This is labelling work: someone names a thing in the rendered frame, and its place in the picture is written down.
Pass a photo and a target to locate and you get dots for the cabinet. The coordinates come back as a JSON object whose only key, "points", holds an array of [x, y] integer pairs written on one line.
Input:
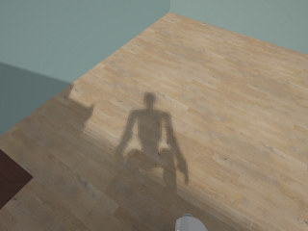
{"points": [[12, 178]]}

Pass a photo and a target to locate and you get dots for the right robot thigh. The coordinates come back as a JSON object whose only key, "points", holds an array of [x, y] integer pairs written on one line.
{"points": [[187, 223]]}

